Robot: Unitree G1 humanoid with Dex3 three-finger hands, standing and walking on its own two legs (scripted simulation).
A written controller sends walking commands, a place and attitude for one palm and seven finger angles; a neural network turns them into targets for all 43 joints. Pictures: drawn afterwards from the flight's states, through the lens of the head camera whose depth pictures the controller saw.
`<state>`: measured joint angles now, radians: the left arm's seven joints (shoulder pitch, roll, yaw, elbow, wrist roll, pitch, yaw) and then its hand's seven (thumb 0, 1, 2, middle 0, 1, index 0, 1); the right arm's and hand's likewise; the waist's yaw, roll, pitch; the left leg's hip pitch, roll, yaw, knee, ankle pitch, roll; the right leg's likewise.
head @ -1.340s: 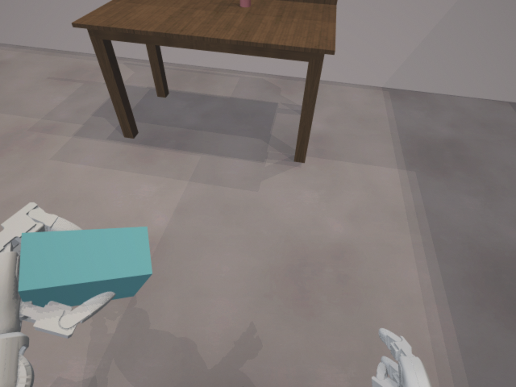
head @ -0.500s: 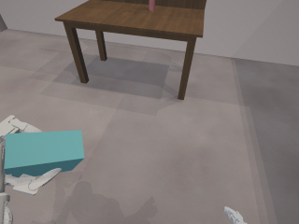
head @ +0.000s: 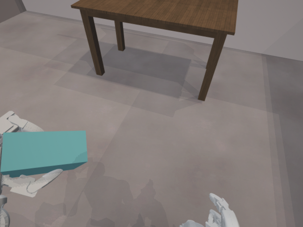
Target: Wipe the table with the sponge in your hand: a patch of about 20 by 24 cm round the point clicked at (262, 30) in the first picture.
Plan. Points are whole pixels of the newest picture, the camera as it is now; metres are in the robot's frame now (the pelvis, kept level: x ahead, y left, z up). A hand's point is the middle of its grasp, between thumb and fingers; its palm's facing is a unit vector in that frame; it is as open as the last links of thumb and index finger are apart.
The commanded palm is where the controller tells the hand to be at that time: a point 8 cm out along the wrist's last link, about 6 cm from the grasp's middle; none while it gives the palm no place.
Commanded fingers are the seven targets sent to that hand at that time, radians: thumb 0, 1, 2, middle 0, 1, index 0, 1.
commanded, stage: walk to a spot facing it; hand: left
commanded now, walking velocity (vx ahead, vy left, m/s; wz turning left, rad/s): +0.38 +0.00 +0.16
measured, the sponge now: (57, 153) +0.22 +0.20 +0.16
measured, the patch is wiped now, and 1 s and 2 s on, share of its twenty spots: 0.00 0.00 0.00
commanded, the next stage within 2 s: none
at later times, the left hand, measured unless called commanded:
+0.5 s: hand (79, 103) +0.33 +0.19 +0.18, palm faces +0.46 -0.72 -0.52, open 10.0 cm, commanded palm +0.28 +0.23 +0.17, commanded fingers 0.00 0.10 1.30 -1.20 -1.60 -1.20 -1.60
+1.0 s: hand (81, 63) +0.47 +0.22 +0.19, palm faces +0.54 -0.69 -0.47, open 10.0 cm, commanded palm +0.42 +0.26 +0.17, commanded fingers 0.00 0.10 1.30 -1.20 -1.60 -1.20 -1.60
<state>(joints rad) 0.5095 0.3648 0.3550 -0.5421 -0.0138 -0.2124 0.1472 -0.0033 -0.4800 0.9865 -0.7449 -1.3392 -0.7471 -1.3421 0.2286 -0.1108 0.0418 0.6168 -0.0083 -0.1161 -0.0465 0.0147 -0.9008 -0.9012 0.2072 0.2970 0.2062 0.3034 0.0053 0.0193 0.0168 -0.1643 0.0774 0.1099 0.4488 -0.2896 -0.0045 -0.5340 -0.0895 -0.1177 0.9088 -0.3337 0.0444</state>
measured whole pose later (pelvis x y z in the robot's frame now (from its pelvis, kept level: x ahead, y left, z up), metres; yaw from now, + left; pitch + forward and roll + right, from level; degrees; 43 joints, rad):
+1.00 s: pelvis +0.31 -0.05 +0.00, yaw +11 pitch +1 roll -2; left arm 0.54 0.39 0.40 -0.59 -0.03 -0.25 0.14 0.00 -0.48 0.99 -0.75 -1.34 -0.75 -1.34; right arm 0.24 -0.13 0.02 0.60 0.00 -0.10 -0.03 0.01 -0.90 -0.90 0.21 0.30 0.21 0.30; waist 0.02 0.05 0.04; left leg -0.23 0.11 0.11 0.48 -0.27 -0.01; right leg -0.50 -0.13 -0.12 0.82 -0.34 0.05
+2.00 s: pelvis +0.62 -0.03 +0.00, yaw +30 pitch -1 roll +2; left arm 0.44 0.30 0.32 -0.39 -0.01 -0.17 0.14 0.00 -0.48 1.00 -0.74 -1.35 -0.75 -1.35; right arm 0.18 -0.26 -0.02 0.66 0.00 -0.03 -0.06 0.02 -0.91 -0.90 0.20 0.30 0.20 0.30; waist 0.01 0.03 0.05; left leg -0.57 0.07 0.06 1.25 -0.35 -0.02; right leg -0.22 -0.13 -0.25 0.53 -0.29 -0.02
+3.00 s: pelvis +0.76 +0.00 -0.01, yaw +24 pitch +3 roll +3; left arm 0.53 0.43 0.40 -0.59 -0.06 -0.22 0.14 -0.01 -0.49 1.01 -0.73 -1.36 -0.74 -1.36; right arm 0.17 -0.29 -0.05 0.55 0.01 0.01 -0.03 0.01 -0.91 -0.90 0.20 0.30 0.20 0.30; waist 0.00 -0.05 0.02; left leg -0.36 0.01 0.03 0.79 -0.47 -0.06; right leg -0.41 0.10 0.05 0.42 -0.05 -0.12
